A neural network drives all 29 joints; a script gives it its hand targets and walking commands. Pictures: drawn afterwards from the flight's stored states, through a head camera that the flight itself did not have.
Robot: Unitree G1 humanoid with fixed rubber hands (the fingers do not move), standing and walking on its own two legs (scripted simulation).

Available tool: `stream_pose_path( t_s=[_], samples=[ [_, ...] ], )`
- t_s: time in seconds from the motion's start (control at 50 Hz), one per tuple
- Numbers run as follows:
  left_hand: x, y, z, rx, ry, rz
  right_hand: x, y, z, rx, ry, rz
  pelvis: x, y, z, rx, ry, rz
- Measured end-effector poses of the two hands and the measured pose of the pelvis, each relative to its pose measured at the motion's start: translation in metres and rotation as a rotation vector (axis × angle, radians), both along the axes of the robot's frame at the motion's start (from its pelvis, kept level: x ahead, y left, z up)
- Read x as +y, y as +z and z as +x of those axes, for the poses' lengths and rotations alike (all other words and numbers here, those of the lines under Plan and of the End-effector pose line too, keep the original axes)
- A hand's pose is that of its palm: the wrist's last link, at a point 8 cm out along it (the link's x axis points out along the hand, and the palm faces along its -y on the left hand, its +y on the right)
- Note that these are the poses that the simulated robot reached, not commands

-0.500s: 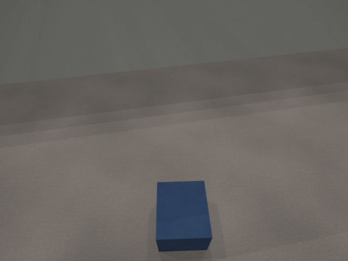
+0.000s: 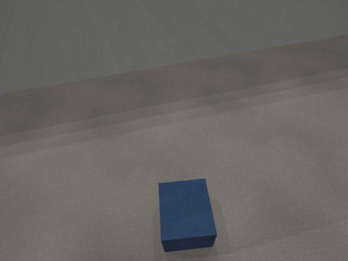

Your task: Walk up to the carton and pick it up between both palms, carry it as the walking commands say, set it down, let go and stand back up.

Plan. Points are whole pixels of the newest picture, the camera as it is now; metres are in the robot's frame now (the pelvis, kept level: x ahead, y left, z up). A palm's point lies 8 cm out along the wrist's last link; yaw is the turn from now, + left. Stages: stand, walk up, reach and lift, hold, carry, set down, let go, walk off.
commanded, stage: stand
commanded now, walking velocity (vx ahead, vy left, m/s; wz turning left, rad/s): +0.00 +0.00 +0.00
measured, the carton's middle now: (185, 214) +0.48 +0.01 -0.66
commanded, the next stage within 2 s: reach and lift in 0.42 s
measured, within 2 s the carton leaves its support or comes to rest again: neither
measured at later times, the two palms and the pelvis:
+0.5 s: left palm out of the picture +0.00 +0.24 -0.13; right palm out of the picture +0.01 -0.23 -0.14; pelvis -0.01 +0.00 +0.00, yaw +0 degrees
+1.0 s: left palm out of the picture +0.13 +0.23 -0.16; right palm out of the picture +0.15 -0.22 -0.16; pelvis -0.04 +0.00 -0.04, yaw +2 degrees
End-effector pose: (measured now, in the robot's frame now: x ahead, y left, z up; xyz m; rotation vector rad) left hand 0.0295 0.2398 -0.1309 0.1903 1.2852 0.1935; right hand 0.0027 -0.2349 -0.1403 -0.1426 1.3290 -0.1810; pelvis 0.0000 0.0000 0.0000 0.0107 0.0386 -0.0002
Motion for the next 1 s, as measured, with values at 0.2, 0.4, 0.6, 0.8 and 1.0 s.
stream_pose_path(
  t_s=[0.2,0.4,0.6,0.8,1.0],
  samples=[
    [0.002,0.000,0.006,-0.025,0.003,-0.005,0.002,0.003,0.014,-0.053,0.002,0.000,0.002,0.001,0.005,0.007,0.000,-0.004],
    [0.003,-0.002,-0.017,0.011,0.013,-0.010,0.003,0.004,0.006,-0.052,0.002,-0.007,0.004,0.001,-0.002,-0.004,0.000,-0.006],
    [-0.009,-0.002,0.058,-0.140,-0.022,-0.047,0.004,-0.001,0.074,-0.120,0.086,0.005,0.003,-0.017,-0.029,-0.036,0.020,-0.003],
    [-0.007,0.013,0.119,-0.148,-0.038,-0.045,0.011,0.012,0.140,-0.144,0.117,0.042,0.002,-0.020,-0.021,-0.001,0.022,-0.001],
    [-0.007,-0.029,0.100,-0.129,-0.031,-0.072,0.013,-0.021,0.146,-0.195,0.153,0.059,0.001,-0.039,-0.042,0.118,0.030,-0.005]
  ],
)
